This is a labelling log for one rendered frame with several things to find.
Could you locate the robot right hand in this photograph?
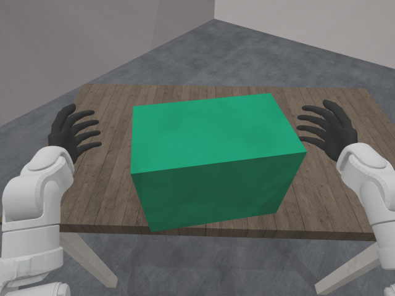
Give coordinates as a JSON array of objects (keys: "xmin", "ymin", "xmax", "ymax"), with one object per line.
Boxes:
[{"xmin": 297, "ymin": 99, "xmax": 358, "ymax": 162}]

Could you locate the right robot forearm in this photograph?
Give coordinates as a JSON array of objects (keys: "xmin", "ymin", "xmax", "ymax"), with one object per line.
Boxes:
[{"xmin": 336, "ymin": 142, "xmax": 395, "ymax": 270}]

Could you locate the robot left hand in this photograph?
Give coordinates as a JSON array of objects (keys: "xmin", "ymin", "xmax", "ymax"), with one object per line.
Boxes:
[{"xmin": 48, "ymin": 104, "xmax": 102, "ymax": 164}]

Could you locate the carton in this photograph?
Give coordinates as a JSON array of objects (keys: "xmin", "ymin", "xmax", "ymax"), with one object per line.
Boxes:
[{"xmin": 131, "ymin": 93, "xmax": 307, "ymax": 232}]

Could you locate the left robot upper arm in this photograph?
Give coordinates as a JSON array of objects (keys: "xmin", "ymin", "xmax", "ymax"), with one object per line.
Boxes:
[{"xmin": 5, "ymin": 282, "xmax": 70, "ymax": 296}]

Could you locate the left robot forearm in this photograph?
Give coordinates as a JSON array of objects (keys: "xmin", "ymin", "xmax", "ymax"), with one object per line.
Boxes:
[{"xmin": 0, "ymin": 146, "xmax": 75, "ymax": 296}]

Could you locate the table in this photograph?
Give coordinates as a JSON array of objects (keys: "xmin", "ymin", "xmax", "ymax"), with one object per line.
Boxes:
[{"xmin": 0, "ymin": 84, "xmax": 395, "ymax": 295}]

